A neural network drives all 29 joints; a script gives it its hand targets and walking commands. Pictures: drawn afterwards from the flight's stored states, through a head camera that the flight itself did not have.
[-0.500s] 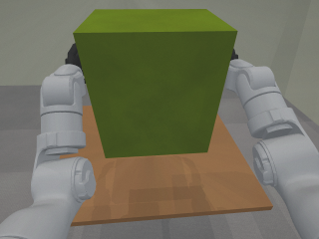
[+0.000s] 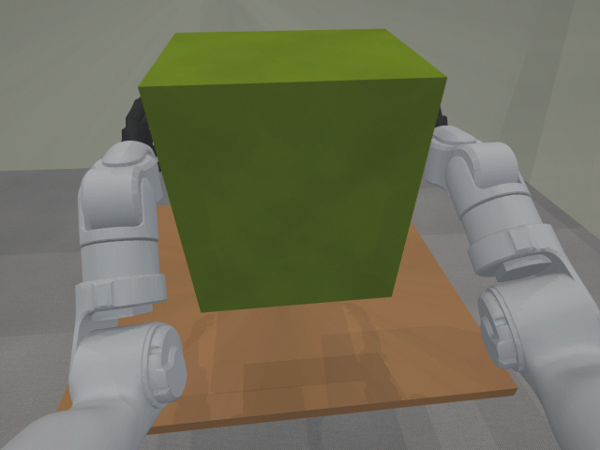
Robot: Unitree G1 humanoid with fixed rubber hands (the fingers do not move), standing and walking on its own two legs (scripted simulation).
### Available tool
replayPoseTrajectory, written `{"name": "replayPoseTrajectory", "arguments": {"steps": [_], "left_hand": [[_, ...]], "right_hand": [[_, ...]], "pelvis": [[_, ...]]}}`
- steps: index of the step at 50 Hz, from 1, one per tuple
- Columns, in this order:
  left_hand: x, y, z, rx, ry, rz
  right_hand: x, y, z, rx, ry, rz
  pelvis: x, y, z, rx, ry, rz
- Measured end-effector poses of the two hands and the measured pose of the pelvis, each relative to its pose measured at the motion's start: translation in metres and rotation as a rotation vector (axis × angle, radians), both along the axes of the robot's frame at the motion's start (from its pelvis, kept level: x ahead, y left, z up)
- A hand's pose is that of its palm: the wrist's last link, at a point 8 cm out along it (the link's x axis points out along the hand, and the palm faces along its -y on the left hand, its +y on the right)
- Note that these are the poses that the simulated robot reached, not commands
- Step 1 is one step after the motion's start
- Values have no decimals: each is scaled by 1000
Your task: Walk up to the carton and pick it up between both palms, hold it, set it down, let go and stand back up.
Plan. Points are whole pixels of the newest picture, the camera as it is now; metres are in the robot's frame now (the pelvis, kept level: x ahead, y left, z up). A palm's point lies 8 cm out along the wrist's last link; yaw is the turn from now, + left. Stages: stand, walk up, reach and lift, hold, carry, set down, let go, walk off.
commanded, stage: hold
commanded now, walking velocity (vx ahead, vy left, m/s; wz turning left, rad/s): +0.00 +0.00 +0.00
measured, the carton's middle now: (290, 173) +0.37 +0.00 +0.26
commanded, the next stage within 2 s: none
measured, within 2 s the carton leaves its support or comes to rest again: neither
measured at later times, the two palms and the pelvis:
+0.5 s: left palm (147, 162) +0.37 +0.18 +0.28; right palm (424, 148) +0.37 -0.17 +0.29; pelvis +0.00 +0.00 +0.00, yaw +0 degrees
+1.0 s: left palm (148, 157) +0.37 +0.18 +0.29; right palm (428, 145) +0.37 -0.17 +0.29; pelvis -0.01 +0.00 +0.00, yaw +0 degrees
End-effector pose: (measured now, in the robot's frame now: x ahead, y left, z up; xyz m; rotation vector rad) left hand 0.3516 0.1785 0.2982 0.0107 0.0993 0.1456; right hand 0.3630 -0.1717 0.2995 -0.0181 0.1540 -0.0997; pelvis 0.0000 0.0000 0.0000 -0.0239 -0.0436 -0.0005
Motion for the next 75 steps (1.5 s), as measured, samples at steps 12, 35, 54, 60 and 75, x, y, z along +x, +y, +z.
{"name": "replayPoseTrajectory", "arguments": {"steps": [12,35,54,60,75], "left_hand": [[17,-3,-8,12,54,-22],[16,0,-14,-12,44,-16],[8,-1,-2,4,11,-8],[-3,-1,6,-9,-2,5],[12,-3,9,21,37,-16]], "right_hand": [[11,-3,-6,-14,52,-17],[11,0,-8,-1,43,-21],[6,-1,1,-19,9,-5],[-1,-1,13,8,-3,-1],[8,-3,9,-10,35,-12]], "pelvis": [[-12,-4,0,3,55,-11],[-5,-3,0,0,19,1],[-5,-4,0,-1,31,-2],[-2,-5,0,1,8,6],[-4,-6,0,3,24,6]]}}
